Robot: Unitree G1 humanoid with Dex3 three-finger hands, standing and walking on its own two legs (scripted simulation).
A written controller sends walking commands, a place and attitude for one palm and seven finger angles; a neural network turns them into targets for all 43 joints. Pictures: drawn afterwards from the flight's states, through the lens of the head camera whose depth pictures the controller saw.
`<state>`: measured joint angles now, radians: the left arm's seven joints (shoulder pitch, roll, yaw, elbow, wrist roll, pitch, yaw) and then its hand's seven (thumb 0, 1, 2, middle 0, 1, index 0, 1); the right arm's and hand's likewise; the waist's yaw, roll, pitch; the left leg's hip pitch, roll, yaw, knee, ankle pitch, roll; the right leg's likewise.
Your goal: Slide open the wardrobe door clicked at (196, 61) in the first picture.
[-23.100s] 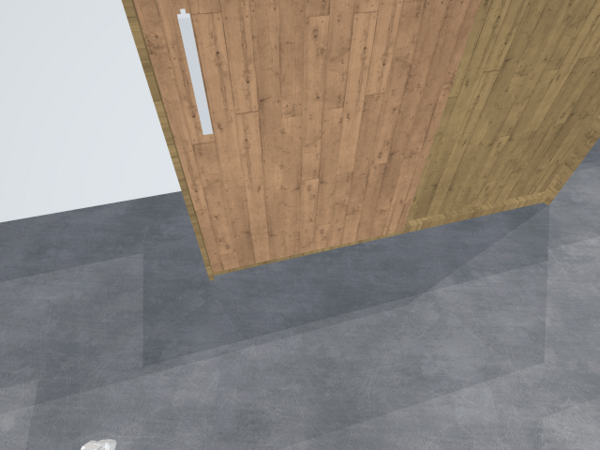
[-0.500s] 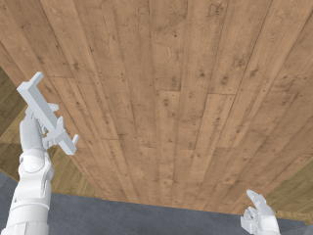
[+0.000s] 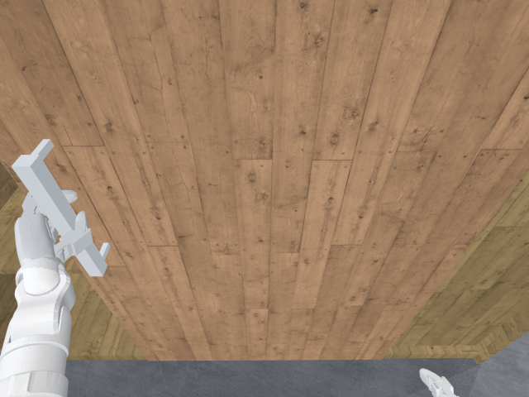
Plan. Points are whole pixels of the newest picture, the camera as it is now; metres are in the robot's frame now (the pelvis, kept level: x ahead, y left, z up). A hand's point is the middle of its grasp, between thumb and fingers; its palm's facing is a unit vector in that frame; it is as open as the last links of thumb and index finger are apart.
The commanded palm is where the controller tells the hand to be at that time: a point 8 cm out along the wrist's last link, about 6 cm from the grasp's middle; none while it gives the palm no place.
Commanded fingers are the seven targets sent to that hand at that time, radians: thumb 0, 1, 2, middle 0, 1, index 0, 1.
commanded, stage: stop walking and hold the door there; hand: left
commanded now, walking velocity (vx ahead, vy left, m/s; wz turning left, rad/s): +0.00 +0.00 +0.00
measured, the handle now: (74, 215) +0.37 +0.34 +0.08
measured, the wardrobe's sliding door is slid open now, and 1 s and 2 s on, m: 0.44 0.44 0.44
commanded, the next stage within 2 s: loosen the grip on the handle in 1.88 s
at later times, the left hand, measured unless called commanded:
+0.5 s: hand (77, 236) +0.33 +0.30 +0.09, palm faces +0.37 -0.90 -0.23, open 6.1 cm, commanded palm +0.29 +0.31 +0.09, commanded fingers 0.00 0.90 0.90 -0.45 -1.40 -0.45 -1.40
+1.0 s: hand (73, 239) +0.32 +0.31 +0.09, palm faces +0.19 -0.97 -0.14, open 6.3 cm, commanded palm +0.29 +0.32 +0.09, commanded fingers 0.00 0.90 0.90 -0.45 -1.40 -0.45 -1.40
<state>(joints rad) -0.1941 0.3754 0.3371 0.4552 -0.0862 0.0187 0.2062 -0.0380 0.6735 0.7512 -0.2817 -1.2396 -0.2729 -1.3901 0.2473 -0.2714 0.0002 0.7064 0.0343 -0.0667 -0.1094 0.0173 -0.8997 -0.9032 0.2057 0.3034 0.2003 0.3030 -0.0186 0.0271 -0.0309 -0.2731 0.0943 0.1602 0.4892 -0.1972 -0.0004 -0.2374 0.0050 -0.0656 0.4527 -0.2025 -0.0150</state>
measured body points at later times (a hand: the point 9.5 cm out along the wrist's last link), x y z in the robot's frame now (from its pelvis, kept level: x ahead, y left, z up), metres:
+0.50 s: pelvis -0.05 +0.07 -0.01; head -0.02 +0.07 +0.44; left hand +0.30 +0.35 +0.10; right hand +0.14 -0.17 -0.10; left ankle +0.04 +0.12 -0.74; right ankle -0.01 -0.09 -0.71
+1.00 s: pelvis -0.09 +0.14 -0.02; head -0.07 +0.14 +0.43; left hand +0.30 +0.36 +0.10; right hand +0.07 -0.12 -0.11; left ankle -0.02 +0.19 -0.70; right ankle -0.11 +0.01 -0.74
